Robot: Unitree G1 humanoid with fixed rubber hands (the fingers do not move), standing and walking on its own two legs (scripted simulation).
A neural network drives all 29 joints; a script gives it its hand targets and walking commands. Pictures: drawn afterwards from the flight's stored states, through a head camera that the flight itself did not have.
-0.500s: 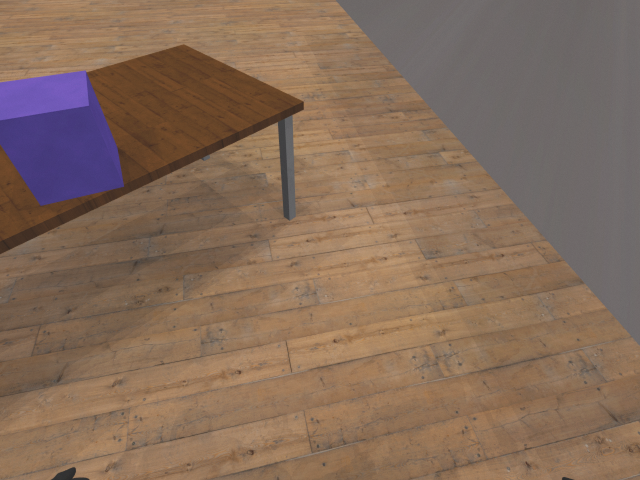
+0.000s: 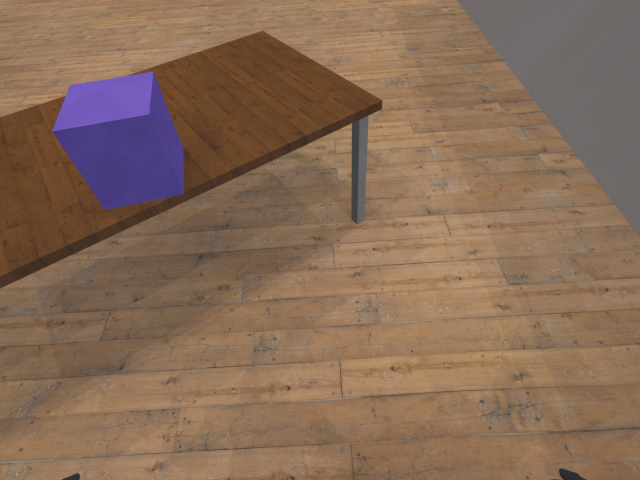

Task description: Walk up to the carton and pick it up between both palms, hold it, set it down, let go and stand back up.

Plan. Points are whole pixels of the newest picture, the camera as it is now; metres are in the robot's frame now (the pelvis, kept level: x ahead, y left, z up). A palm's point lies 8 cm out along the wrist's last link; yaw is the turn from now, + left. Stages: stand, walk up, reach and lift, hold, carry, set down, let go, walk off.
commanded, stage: walk up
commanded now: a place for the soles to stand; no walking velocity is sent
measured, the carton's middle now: (128, 141) +0.92 +0.48 -0.07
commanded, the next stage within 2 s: none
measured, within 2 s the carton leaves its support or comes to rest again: neither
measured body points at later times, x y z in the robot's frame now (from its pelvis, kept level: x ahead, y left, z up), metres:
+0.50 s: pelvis +0.13 +0.08 +0.00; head +0.15 +0.10 +0.44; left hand +0.18 +0.42 -0.11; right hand +0.26 -0.24 -0.09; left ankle +0.14 +0.20 -0.72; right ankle +0.08 -0.07 -0.66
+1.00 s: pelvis +0.23 +0.06 +0.01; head +0.26 +0.03 +0.45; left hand +0.24 +0.42 -0.06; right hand +0.39 -0.23 -0.12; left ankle +0.18 +0.24 -0.66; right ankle +0.28 -0.03 -0.72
